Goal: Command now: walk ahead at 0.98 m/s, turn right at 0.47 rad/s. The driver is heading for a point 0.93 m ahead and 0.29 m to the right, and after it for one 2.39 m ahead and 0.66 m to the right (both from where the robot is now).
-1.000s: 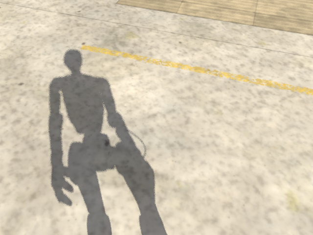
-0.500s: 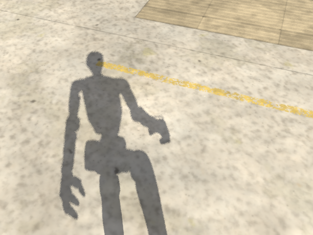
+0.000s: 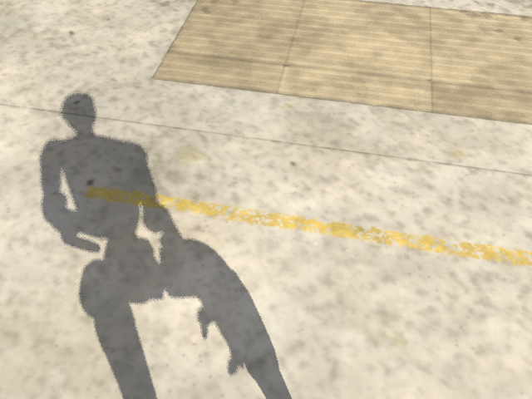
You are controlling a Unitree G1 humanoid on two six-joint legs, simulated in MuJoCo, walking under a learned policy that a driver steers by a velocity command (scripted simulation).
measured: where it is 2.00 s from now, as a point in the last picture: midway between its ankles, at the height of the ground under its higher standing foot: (378, 192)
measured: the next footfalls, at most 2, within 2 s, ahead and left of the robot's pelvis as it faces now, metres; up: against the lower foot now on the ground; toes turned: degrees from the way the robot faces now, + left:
right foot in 0.14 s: +0.35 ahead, -0.04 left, +0.00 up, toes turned -9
left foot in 0.58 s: +0.81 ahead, +0.01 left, +0.00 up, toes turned -30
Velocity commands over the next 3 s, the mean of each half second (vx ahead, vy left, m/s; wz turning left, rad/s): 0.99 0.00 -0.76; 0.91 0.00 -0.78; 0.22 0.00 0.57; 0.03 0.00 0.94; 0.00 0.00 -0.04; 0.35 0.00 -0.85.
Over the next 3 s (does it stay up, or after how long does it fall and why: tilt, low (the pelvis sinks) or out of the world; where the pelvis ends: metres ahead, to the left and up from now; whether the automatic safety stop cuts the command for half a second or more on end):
stays up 1.20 -0.45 0.01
